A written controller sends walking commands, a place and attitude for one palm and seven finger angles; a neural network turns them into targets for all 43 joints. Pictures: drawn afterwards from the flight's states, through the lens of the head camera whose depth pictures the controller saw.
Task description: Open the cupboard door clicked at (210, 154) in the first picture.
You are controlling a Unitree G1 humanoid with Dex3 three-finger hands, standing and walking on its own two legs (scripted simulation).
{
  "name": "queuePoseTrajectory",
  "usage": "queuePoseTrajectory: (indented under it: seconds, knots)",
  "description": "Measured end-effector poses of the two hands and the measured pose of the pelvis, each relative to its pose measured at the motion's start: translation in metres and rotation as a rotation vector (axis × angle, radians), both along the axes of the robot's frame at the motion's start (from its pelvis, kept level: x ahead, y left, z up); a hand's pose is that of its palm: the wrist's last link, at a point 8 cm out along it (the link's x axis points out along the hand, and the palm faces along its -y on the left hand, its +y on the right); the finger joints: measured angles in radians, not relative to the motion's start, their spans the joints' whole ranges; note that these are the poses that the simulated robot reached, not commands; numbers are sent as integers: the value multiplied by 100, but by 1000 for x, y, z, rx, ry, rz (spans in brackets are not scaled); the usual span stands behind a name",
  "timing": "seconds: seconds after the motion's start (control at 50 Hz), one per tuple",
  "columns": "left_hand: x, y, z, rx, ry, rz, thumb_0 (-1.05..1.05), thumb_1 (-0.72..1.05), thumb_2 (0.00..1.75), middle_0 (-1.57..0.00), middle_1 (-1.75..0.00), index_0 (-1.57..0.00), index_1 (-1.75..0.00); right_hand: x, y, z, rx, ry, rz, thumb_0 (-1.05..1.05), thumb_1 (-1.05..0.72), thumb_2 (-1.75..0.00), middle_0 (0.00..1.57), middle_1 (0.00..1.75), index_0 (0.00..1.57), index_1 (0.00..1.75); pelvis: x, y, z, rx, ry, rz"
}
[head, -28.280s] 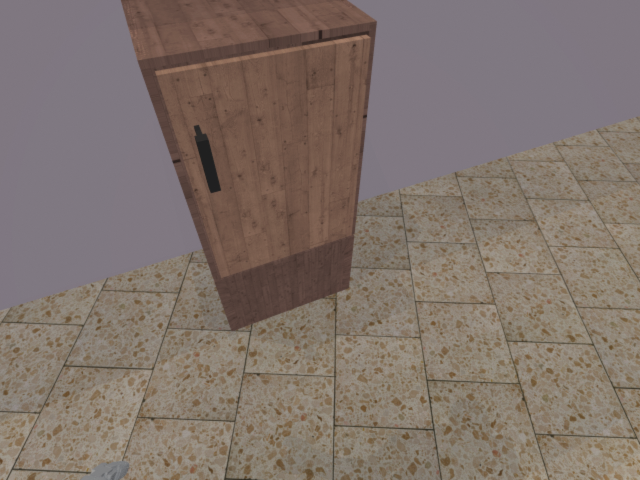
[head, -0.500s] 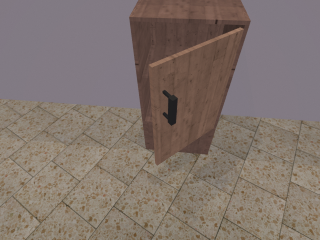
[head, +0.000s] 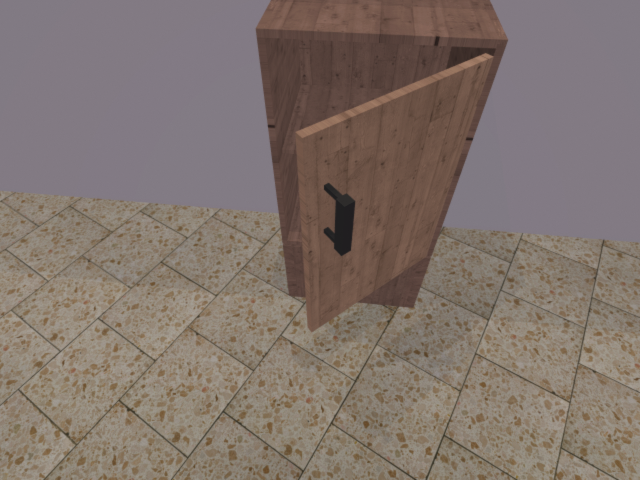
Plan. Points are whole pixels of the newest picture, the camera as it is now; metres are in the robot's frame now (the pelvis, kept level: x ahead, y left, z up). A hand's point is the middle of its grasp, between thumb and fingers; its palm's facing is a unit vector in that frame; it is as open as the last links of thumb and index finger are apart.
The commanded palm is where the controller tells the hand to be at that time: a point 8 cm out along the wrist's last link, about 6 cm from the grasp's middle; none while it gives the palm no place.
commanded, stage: look to check the result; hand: left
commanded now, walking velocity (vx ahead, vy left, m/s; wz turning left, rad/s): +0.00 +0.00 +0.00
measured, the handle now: (336, 219) +0.52 +0.01 -0.02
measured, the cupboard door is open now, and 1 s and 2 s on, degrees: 42 42 42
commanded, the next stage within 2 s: walk to a spot facing it in 0.34 s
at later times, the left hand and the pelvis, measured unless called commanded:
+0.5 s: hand out of the picture +0.02 +0.16 -0.17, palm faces +0.04 -0.98 -0.20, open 7.3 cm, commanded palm none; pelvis +0.01 -0.01 +0.00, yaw +0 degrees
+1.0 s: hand out of the picture +0.09 +0.15 -0.17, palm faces -0.12 -0.94 -0.31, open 7.3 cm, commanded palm none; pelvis +0.00 -0.05 -0.02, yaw -13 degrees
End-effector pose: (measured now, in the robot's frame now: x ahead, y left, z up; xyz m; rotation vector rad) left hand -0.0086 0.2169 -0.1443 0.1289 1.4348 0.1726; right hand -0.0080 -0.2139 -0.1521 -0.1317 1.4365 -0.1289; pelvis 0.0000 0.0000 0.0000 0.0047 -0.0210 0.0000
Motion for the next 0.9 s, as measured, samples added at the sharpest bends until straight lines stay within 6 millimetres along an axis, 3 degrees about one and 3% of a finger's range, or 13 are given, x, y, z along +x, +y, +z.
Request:
queuePoseTrajectory:
  seconds: [0.28,0.66,0.8,0.9]
  knots:
    - [14,-5,1,5,-19,-2,0,91,90,-20,-30,-20,-30,14,-6,0,-1,-13,3,1,-91,-90,20,30,20,30,10,-5,0,2,0,0]
    - [28,-6,-2,13,-6,-33,0,91,90,-20,-30,-20,-30,12,-18,-4,-23,-22,-71,1,-91,-90,20,30,20,30,11,-12,-4,3,4,-67]
    - [55,1,-5,38,-32,-105,1,91,90,-21,-30,-20,-30,2,-38,-9,-58,-53,-145,1,-91,-90,21,30,20,30,3,-18,-13,25,16,-136]
    - [83,-4,0,83,-90,-158,1,91,90,-20,-30,-20,-30,-3,-62,-23,-60,-73,-174,1,-91,-90,21,30,20,30,1,-32,-22,44,4,-195]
